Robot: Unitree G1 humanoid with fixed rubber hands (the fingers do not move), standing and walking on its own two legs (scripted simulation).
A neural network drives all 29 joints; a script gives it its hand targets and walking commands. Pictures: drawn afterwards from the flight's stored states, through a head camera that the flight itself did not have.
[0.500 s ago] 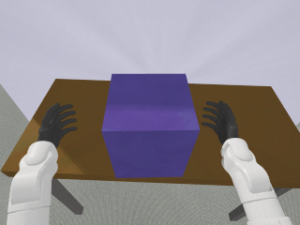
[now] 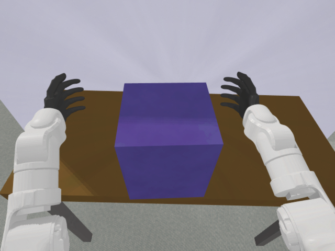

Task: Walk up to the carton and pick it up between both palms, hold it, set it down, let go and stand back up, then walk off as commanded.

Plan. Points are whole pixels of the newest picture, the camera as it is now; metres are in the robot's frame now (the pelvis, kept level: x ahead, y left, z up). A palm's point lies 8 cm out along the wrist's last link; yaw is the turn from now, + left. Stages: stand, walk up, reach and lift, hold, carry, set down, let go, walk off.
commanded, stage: reach and lift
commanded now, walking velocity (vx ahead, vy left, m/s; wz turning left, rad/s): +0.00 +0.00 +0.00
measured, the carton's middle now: (166, 143) +0.38 +0.03 +0.04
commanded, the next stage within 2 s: none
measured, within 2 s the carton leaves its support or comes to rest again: neither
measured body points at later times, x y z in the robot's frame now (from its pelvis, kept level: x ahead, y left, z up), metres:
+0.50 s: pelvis +0.01 -0.01 +0.00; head +0.02 +0.01 +0.45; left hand +0.41 +0.27 +0.15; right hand +0.46 -0.13 +0.15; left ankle +0.02 +0.13 -0.75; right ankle -0.02 -0.12 -0.75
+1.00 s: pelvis +0.00 +0.00 -0.01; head +0.02 +0.02 +0.44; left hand +0.39 +0.26 +0.06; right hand +0.44 -0.12 +0.07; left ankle +0.02 +0.13 -0.75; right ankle -0.02 -0.12 -0.75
